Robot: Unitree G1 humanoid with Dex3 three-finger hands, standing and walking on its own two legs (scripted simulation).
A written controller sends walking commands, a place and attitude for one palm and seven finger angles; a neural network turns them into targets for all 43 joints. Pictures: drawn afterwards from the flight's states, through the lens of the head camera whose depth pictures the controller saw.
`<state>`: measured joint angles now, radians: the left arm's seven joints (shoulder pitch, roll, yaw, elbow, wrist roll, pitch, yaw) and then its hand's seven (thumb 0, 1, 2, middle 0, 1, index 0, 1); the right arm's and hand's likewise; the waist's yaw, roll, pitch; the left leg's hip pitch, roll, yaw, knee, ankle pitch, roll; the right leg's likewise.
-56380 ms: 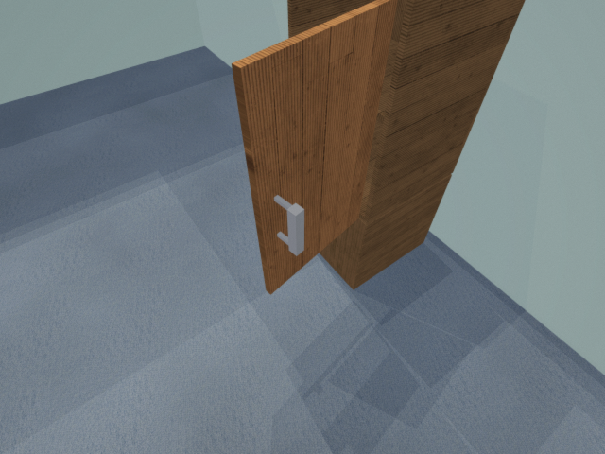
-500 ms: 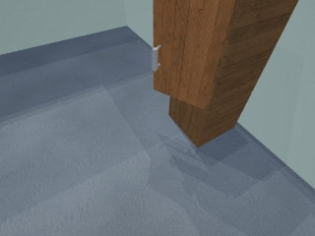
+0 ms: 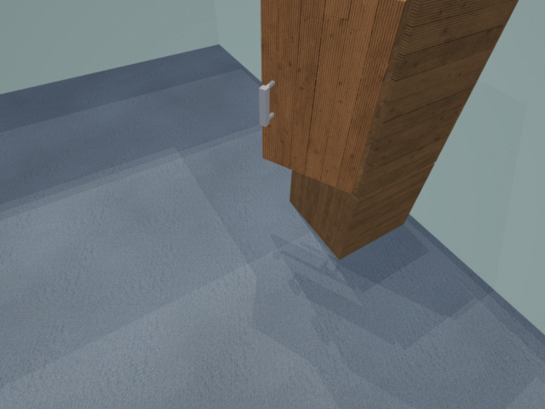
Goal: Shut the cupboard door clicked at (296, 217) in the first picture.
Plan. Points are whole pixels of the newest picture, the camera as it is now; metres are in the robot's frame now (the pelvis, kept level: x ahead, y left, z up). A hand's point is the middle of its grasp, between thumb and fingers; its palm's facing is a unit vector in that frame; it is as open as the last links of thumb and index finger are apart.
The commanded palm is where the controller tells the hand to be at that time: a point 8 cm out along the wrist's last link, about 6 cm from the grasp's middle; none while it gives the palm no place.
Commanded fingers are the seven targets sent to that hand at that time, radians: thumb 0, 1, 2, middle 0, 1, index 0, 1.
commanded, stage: walk to a spot facing it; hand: left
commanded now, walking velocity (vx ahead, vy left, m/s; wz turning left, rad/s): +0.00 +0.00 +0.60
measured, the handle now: (268, 103) +0.97 +0.06 -0.09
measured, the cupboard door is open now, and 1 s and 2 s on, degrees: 29 29 29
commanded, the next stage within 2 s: turn to face it in 1.88 s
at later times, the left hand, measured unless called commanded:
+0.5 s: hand out of the picture +0.03 +0.24 -0.18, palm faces +0.26 -0.93 -0.26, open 7.4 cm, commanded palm none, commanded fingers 0.00 0.90 0.90 -0.20 -0.30 -0.20 -0.30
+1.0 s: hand out of the picture -0.05 +0.15 -0.17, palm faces +0.57 -0.78 -0.28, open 7.4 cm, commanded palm none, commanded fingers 0.00 0.90 0.90 -0.20 -0.30 -0.20 -0.30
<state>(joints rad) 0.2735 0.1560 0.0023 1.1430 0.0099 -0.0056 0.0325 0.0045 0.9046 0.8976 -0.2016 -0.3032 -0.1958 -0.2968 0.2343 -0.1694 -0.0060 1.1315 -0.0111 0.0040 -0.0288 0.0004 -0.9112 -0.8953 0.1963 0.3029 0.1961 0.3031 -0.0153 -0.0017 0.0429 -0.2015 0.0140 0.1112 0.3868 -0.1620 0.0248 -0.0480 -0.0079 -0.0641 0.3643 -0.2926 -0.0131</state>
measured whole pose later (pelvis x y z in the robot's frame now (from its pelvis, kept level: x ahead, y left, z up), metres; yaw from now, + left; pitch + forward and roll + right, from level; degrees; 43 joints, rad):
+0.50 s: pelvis +0.00 +0.02 -0.01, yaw +15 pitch +1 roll -1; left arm 0.14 0.23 0.08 0.93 0.02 0.05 0.02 0.01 0.91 0.90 -0.20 -0.30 -0.20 -0.30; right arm 0.22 -0.21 -0.05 0.95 -0.03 0.03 -0.01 0.00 -0.91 -0.90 0.20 0.30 0.20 0.30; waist -0.03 0.00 0.11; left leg -0.37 -0.04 0.02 0.54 -0.19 0.06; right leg -0.47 -0.07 0.00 1.08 -0.41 0.04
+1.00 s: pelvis +0.02 -0.04 -0.01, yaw +37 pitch +0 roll +2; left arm 0.24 0.19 0.04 0.89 0.03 0.02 0.02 0.01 0.90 0.90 -0.20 -0.30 -0.20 -0.30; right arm 0.14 -0.26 -0.08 0.90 -0.02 0.09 0.03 0.00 -0.91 -0.90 0.19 0.30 0.19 0.30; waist -0.02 0.00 0.13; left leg -0.44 0.02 0.04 0.92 -0.44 -0.05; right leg -0.19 -0.12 -0.16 0.54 -0.36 0.01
